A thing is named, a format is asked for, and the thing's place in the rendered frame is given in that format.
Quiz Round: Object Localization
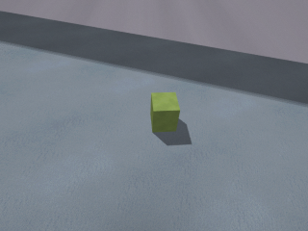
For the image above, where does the carton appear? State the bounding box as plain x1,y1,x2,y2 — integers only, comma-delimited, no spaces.
150,92,180,133

